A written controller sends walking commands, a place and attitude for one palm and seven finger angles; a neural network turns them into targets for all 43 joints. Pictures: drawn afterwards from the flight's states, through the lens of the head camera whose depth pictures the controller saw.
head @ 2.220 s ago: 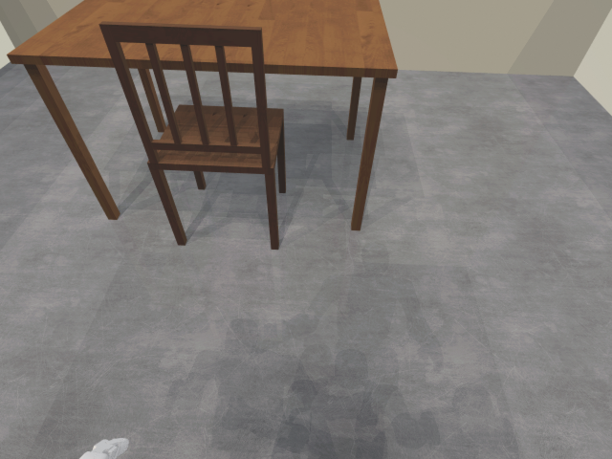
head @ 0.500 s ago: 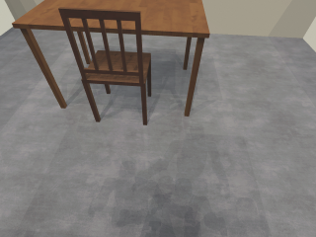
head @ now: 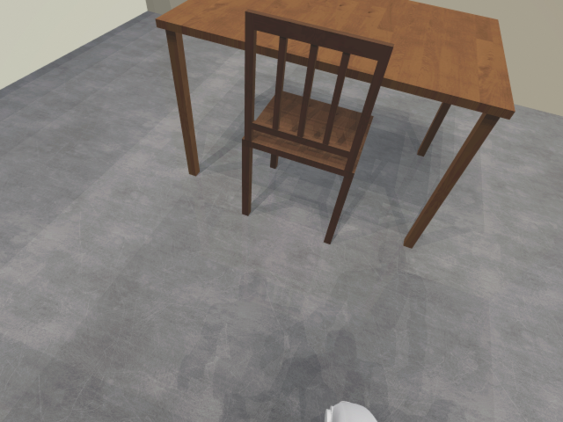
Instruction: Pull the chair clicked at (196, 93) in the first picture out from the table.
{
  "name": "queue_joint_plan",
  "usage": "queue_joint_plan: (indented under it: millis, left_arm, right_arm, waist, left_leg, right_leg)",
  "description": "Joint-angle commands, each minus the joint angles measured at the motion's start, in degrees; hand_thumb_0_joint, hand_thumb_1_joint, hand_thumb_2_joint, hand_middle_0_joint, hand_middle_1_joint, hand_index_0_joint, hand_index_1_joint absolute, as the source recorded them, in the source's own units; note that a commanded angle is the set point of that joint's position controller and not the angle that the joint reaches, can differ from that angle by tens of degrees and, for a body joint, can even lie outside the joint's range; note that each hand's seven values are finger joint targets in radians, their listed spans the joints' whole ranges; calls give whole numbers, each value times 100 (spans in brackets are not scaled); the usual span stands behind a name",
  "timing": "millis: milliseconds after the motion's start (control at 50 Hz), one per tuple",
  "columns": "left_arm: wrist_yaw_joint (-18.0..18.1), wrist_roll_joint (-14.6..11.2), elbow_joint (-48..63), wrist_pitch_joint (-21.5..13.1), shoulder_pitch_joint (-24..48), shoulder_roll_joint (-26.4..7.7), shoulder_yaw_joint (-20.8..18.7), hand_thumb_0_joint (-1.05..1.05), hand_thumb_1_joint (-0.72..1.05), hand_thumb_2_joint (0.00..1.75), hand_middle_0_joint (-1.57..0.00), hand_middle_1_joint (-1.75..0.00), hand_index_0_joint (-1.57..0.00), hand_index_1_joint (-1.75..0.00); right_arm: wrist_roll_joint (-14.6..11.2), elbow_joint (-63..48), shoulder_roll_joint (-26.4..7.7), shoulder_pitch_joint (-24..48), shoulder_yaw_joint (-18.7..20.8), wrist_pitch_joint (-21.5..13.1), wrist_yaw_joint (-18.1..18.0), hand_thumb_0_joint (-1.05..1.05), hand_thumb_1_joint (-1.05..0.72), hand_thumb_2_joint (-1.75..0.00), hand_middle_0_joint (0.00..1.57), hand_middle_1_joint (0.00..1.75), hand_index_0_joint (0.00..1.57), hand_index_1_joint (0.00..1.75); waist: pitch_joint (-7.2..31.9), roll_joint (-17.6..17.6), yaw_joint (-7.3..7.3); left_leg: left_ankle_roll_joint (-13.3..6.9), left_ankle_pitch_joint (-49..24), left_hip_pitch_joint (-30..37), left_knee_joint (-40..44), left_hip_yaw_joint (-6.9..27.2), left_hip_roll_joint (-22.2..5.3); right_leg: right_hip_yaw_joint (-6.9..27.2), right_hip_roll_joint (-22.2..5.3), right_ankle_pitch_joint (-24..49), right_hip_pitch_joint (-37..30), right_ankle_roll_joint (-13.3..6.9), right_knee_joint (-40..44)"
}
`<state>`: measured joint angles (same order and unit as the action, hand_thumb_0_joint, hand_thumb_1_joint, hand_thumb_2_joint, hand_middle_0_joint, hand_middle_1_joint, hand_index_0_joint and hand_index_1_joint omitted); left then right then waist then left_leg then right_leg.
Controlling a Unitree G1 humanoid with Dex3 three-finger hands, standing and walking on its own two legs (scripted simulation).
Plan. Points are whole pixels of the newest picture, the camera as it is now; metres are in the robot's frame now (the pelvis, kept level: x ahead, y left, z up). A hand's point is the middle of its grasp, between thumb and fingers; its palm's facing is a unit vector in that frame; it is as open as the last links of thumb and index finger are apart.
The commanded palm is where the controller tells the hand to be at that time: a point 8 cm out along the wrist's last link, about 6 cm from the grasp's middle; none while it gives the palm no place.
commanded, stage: walk to a spot facing it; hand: left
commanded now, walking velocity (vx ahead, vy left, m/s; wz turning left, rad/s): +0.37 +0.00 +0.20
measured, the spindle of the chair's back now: (306, 94) +1.04 -0.04 -0.09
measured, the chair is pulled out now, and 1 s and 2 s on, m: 0.00 0.00 0.00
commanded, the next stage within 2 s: turn to face it in 0.26 s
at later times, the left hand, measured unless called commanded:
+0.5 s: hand (200, 337) +0.29 +0.15 -0.18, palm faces +0.16 -0.97 -0.20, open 7.4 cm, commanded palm none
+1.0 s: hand (173, 305) +0.35 +0.22 -0.18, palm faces -0.04 -0.98 -0.20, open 7.4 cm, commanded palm none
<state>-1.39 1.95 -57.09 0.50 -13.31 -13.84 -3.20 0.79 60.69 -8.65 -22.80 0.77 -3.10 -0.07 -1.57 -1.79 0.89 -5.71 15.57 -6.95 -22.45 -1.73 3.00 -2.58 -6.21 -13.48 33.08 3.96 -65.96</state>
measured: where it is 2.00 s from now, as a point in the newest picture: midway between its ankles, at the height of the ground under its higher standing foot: (283, 352)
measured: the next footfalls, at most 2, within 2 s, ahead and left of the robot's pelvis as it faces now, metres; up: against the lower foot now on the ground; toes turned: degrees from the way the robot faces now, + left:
right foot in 0.36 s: +0.34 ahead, -0.12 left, +0.00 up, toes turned +0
left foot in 0.78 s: +0.37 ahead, +0.12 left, +0.00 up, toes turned +2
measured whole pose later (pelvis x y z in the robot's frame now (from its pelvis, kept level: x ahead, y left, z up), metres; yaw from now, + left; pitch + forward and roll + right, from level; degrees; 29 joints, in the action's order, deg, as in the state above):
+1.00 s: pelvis +0.30 +0.02 +0.00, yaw -9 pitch +0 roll -1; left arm -0.4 1.3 -57.0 3.4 -15.0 -13.2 -6.0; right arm 1.4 55.1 -7.8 -8.8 1.4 -0.7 -2.3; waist -3.0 -2.5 -2.3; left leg -1.5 13.3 -13.1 -26.9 -11.0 -4.4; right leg -1.2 -1.5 -23.0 26.9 2.5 -62.9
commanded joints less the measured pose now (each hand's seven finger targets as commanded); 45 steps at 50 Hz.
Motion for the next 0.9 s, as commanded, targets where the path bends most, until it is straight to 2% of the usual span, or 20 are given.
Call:
queue_joint_plan:
  millis: [0,120,220,260,300,320,340,360,380,440,500,540,660,720,740,760,780,800,820,880]
  left_arm:
    - [49,-15,362,-139,301,-280,-56,0,90,90,-20,-30,-20,-30]
    - [47,-65,546,-201,1093,-136,-14,0,90,90,-20,-30,-20,-30]
    - [47,-117,713,-317,1598,-5,41,0,90,90,-20,-30,-20,-30]
    - [94,-113,585,-366,1023,-91,32,0,90,90,-20,-30,-20,-30]
    - [144,-81,212,-437,-274,-308,-62,0,90,90,-20,-30,-20,-30]
    - [184,-46,-9,-510,-1133,-635,-165,0,90,90,-20,-30,-20,-30]
    - [267,18,-149,-556,-1757,-1156,-298,0,90,90,-20,-30,-20,-30]
    - [275,-104,-214,-524,-1789,-1303,-297,0,90,90,-20,-30,-20,-30]
    - [286,-128,-143,-497,-1341,-955,-266,0,90,90,-20,-30,-20,-30]
    - [310,-100,-26,-492,-474,-186,-19,0,90,90,-20,-30,-20,-30]
    - [320,-69,68,-427,-133,-110,36,0,90,90,-20,-30,-20,-30]
    - [268,-78,52,-353,-187,-217,-6,0,90,90,-20,-30,-20,-30]
    - [220,-58,127,-162,-303,-598,-240,0,90,90,-20,-30,-20,-30]
    - [207,-110,182,-42,-228,-577,-279,0,90,90,-20,-30,-20,-30]
    - [206,-137,220,-10,-278,-390,-240,0,90,90,-20,-30,-20,-30]
    - [189,-179,297,27,-460,-84,-213,0,90,90,-20,-30,-20,-30]
    - [171,-171,342,36,-543,-59,-219,0,90,90,-20,-30,-20,-30]
    - [171,-109,302,74,-533,-226,-269,0,90,90,-20,-30,-20,-30]
    - [160,-60,201,150,-606,-237,-310,0,90,90,-20,-30,-20,-30]
    - [85,-51,146,188,-632,-176,-343,0,90,90,-20,-30,-20,-30]
  right_arm:
    - [-56,-96,-958,-555,293,-176,-113,0,-90,-90,20,30,20,30]
    - [-41,174,-693,-1008,246,-188,-202,0,-90,-90,20,30,20,30]
    - [25,301,-712,-1108,240,-163,-253,0,-90,-90,20,30,20,30]
    - [11,306,-855,-961,269,-149,-257,0,-90,-90,20,30,20,30]
    - [-40,222,-1006,-683,331,-142,-261,0,-90,-90,20,30,20,30]
    - [-86,130,-989,-573,334,-158,-204,0,-90,-90,20,30,20,30]
    - [-146,16,-643,-937,290,-207,-150,0,-90,-90,20,30,20,30]
    - [-146,3,-631,-1059,293,-182,-183,0,-90,-90,20,30,20,30]
    - [-109,41,-587,-858,301,-149,-196,0,-90,-90,20,30,20,30]
    - [16,-140,-253,-12,201,40,-125,0,-90,-90,20,30,20,30]
    - [37,-68,-27,-290,142,233,-107,0,-90,-90,20,30,20,30]
    - [30,-143,-130,-54,137,290,-111,0,-90,-90,20,30,20,30]
    - [-21,-579,-420,965,205,252,-140,0,-90,-90,20,30,20,30]
    - [-38,-545,-532,860,234,194,-202,0,-90,-90,20,30,20,30]
    - [-33,-503,-723,716,259,146,-241,0,-90,-90,20,30,20,30]
    - [16,-553,-1151,609,350,115,-245,0,-90,-90,20,30,20,30]
    - [41,-659,-1454,641,402,175,-235,0,-90,-90,20,30,20,30]
    - [61,-758,-1322,840,376,225,-226,0,-90,-90,20,30,20,30]
    - [54,-813,-1070,1215,314,202,-256,0,-90,-90,20,30,20,30]
    - [58,-921,-862,1430,246,178,-270,0,-90,-90,20,30,20,30]
  waist:
    - [-240,515,62]
    - [-657,697,272]
    - [-745,877,387]
    - [-410,872,109]
    - [176,759,-467]
    - [687,368,-838]
    - [1539,-922,-874]
    - [1731,-835,-653]
    - [1130,-403,-551]
    - [-242,-143,-157]
    - [-47,-333,240]
    - [63,-748,183]
    - [236,-633,-64]
    - [294,-477,54]
    - [371,-35,84]
    - [400,1321,66]
    - [307,2052,47]
    - [156,1339,9]
    - [4,1529,-172]
    - [-118,974,-295]
  left_leg:
    - [-229,-1963,727,1119,1388,-1456]
    - [-335,-2865,1257,1077,1368,-1452]
    - [-262,-4175,1298,677,1193,-1418]
    - [-164,-5602,1233,77,1118,-1379]
    - [127,-5905,834,-1227,976,-1190]
    - [245,-4679,-383,-2436,963,-1039]
    - [454,-577,-1958,-4428,480,66]
    - [382,1698,-2069,-5834,581,142]
    - [312,1399,-2012,-5799,777,-237]
    - [440,925,-1947,-5157,461,-757]
    - [661,780,-1189,-3620,52,-824]
    - [787,335,-1231,-3140,-164,-745]
    - [909,243,-1045,-2032,-170,-665]
    - [920,-321,-171,-774,-248,-544]
    - [854,-515,384,-201,-53,-876]
    - [499,-893,671,347,1201,-2024]
    - [-79,-1310,386,735,1893,-2938]
    - [-312,-644,-308,882,1762,-2953]
    - [-162,-541,-557,1044,1367,-2619]
    - [-65,-1362,-621,799,384,-2133]
  right_leg:
    - [68,-99,360,989,93,69]
    - [-100,-66,456,1446,45,933]
    - [-290,194,208,565,-274,2514]
    - [-458,524,118,-443,-463,2976]
    - [-464,672,723,-2048,-593,3546]
    - [113,106,1311,-3739,-809,3626]
    - [2466,-1689,2777,-5294,-1549,3784]
    - [3367,-2464,3676,-4888,-2044,4263]
    - [2815,-2107,3215,-4120,-2060,4458]
    - [1683,-1391,3094,-1797,-1772,4824]
    - [684,-788,3088,-959,-1471,4902]
    - [717,-525,2777,-1071,-1418,4957]
    - [1491,-570,1765,-1376,-1399,4731]
    - [1560,-295,1325,-1197,-1096,4282]
    - [1405,-10,864,-909,-898,3887]
    - [844,680,-724,-261,-575,2931]
    - [199,850,-2122,-62,-336,1612]
    - [373,584,-2021,-378,-341,831]
    - [434,516,-1657,-306,-273,461]
    - [290,402,-975,-225,-186,-171]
